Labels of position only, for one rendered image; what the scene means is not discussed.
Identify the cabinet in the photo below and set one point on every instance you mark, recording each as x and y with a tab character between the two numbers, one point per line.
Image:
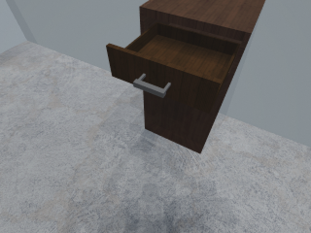
231	20

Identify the drawer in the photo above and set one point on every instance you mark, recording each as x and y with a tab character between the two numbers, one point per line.
195	64

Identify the handle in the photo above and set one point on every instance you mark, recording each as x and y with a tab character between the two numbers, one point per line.
153	89

